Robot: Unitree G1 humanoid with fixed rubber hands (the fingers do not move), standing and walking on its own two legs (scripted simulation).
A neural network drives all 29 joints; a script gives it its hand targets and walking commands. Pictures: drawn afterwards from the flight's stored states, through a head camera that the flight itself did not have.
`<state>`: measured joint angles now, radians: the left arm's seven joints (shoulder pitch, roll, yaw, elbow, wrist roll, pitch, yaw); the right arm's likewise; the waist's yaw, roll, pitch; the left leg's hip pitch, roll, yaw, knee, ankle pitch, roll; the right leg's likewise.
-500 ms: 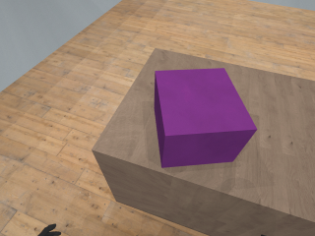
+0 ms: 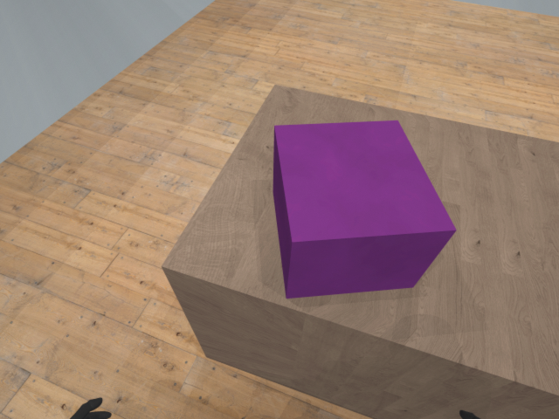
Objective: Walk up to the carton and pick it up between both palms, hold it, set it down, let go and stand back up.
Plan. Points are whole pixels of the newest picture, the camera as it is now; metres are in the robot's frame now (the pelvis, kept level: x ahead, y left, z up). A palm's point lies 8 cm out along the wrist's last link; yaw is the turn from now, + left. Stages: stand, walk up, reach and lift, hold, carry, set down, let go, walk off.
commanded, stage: stand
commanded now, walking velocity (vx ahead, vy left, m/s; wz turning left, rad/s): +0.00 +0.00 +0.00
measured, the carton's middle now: (343, 206) +0.49 -0.11 -0.04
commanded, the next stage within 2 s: none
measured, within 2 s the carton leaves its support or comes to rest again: neither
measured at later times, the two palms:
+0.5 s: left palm out of the picture +0.09 +0.30 -0.12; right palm out of the picture +0.08 -0.30 -0.11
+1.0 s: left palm out of the picture +0.09 +0.30 -0.11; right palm out of the picture +0.08 -0.30 -0.11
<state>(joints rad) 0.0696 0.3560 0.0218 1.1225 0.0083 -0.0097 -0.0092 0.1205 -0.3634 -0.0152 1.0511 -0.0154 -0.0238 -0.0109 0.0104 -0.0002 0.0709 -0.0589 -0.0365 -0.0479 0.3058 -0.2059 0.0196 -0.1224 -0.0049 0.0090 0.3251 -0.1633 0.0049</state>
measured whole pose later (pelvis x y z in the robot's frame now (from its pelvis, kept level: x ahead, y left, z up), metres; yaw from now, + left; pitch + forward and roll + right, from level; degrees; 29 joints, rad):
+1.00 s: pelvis +0.00 +0.00 +0.00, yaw -1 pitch -2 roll +0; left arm 0.07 0.36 0.02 1.12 0.01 -0.01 -0.01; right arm 0.12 -0.36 -0.02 1.06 -0.02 -0.02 -0.01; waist 0.01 0.00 0.07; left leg -0.06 -0.03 -0.04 0.31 -0.21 0.02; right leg -0.12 0.00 0.03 0.32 -0.16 0.01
